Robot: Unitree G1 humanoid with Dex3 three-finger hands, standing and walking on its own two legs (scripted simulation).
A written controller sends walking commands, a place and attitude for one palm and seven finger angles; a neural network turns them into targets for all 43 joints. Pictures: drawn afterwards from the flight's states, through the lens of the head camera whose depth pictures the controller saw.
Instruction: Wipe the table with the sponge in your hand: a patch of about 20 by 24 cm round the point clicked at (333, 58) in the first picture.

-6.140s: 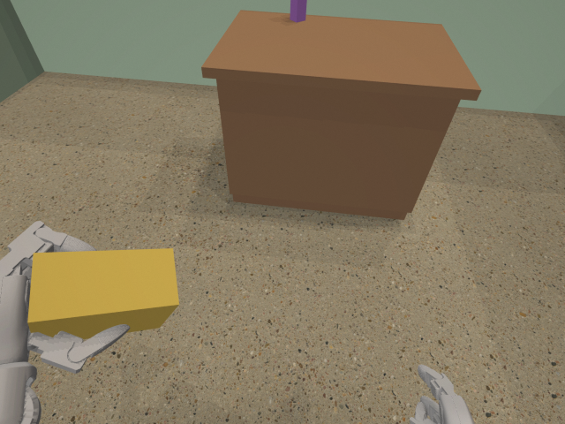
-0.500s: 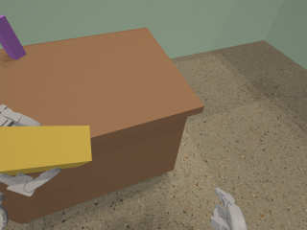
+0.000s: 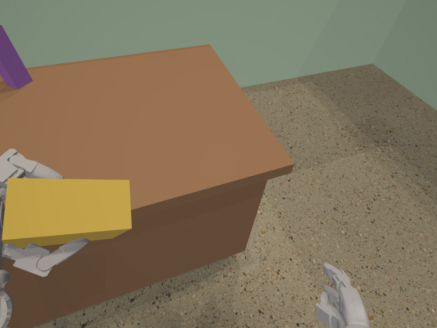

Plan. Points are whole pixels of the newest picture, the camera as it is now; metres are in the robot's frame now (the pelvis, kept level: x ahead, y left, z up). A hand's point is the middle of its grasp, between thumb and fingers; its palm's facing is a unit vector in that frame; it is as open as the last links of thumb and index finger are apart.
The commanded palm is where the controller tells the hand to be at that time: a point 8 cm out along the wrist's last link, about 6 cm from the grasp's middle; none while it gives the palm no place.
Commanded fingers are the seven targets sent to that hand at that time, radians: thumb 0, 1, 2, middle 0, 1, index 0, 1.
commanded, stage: come to a stop and stand still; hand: left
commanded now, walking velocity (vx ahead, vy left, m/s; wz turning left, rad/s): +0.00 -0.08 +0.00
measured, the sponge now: (88, 213) +0.24 +0.20 +0.15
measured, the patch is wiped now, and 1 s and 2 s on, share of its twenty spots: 0.00 0.00 0.00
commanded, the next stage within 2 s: look again from close up in 0.70 s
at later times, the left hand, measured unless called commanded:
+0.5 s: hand (61, 252) +0.18 +0.21 +0.16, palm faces +0.37 -0.84 -0.40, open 10.7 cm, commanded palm +0.12 +0.25 +0.18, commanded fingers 0.00 0.10 1.30 -1.20 -1.60 -1.20 -1.60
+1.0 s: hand (25, 229) +0.20 +0.26 +0.17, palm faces +0.39 -0.84 -0.37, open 10.7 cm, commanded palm +0.13 +0.28 +0.18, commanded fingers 0.00 0.10 1.30 -1.20 -1.60 -1.20 -1.60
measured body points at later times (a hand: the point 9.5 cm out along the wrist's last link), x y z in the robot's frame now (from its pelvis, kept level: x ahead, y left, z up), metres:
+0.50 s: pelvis -0.04 -0.03 +0.00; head -0.04 -0.04 +0.45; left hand +0.15 +0.25 +0.18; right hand +0.11 -0.27 -0.09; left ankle -0.01 +0.10 -0.74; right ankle -0.01 -0.10 -0.74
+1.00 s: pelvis -0.04 +0.00 +0.01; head -0.02 +0.01 +0.46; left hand +0.17 +0.30 +0.19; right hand +0.12 -0.23 -0.07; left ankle -0.01 +0.10 -0.74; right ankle -0.01 -0.10 -0.74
